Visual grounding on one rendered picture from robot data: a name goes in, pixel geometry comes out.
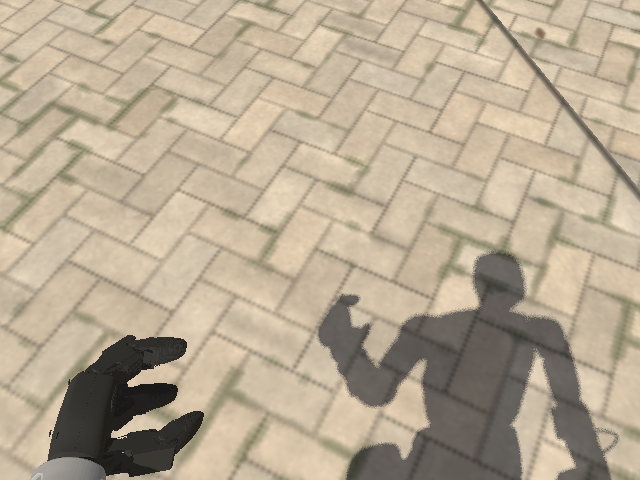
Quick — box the left robot forearm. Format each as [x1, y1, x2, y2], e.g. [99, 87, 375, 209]
[30, 457, 106, 480]

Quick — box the robot left hand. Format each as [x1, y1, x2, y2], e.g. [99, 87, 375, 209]
[47, 335, 204, 477]

